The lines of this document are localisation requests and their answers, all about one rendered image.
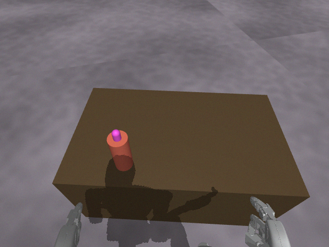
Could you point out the left robot hand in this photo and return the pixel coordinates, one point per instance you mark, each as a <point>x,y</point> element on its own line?
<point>69,234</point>

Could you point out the bottle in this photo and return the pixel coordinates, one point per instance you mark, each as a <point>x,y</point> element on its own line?
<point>119,146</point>

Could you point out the right robot hand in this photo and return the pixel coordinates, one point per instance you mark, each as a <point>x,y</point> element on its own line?
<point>271,233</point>

